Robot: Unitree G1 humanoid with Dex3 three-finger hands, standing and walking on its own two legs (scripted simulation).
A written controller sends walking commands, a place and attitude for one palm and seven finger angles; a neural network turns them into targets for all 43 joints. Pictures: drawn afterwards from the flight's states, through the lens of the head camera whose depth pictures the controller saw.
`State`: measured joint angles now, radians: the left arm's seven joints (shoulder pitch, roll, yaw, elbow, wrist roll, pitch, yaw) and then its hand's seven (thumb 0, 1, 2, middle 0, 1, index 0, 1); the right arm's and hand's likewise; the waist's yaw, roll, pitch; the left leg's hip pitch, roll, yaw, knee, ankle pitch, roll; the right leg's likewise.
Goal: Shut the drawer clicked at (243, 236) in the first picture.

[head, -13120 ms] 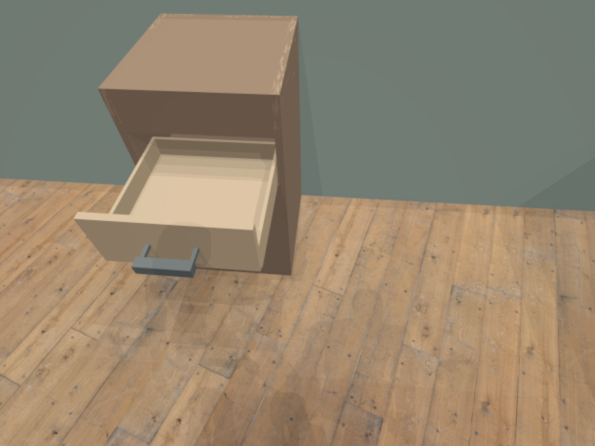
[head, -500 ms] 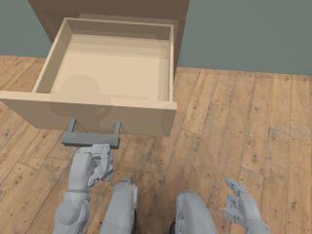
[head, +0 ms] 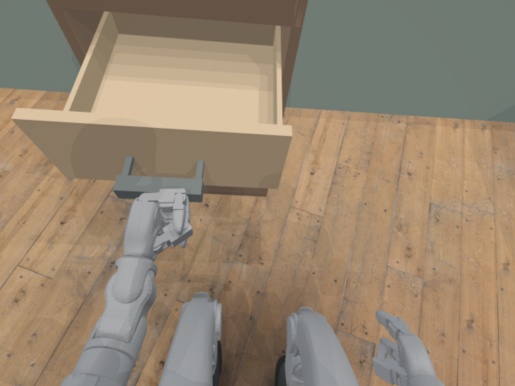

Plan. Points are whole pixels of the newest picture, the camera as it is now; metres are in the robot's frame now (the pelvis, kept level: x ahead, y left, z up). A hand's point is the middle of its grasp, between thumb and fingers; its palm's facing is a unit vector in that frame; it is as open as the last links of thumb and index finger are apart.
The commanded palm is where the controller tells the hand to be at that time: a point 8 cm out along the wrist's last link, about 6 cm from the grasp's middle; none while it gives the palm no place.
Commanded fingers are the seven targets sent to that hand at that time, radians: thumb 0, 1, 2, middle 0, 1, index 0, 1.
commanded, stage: push the drawer shut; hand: left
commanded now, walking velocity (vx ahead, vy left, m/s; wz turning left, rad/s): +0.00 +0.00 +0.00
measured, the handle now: (162, 176) +0.43 +0.17 +0.01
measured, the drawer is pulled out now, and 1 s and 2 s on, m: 0.24 0.12 0.00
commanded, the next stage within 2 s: none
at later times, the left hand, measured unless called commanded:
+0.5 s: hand (191, 187) +0.41 +0.12 +0.00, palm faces -0.03 -1.00 -0.05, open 2.8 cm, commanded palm +0.42 +0.17 +0.01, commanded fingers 0.00 0.90 0.90 -1.40 -1.60 -1.40 -1.60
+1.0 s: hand (196, 155) +0.47 +0.12 +0.00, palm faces -0.01 -1.00 -0.06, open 2.8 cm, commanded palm +0.48 +0.16 +0.01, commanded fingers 0.00 0.90 0.90 -1.40 -1.60 -1.40 -1.60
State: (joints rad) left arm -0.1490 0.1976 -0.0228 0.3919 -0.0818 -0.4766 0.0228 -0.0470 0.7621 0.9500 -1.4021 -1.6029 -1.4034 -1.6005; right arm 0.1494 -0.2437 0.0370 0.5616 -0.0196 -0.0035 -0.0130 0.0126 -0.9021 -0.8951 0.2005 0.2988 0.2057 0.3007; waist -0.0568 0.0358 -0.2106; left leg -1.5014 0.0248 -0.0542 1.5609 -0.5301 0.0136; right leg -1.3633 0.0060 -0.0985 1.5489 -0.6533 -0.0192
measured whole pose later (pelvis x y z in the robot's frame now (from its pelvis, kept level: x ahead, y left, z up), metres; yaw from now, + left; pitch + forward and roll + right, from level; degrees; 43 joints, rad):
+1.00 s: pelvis +0.00 +0.00 -0.01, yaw -1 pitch +30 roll -4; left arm -0.68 0.28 0.19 0.90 -0.05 -0.54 -0.01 -0.05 0.74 0.93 -1.40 -1.60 -1.40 -1.60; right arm 0.21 -0.25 0.03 0.63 -0.04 0.05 0.00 0.01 -0.90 -0.90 0.20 0.30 0.21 0.30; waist -0.13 0.05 -0.19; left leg -1.58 0.04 -0.05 1.58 -0.53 0.01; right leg -1.46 0.02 -0.09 1.57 -0.65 -0.02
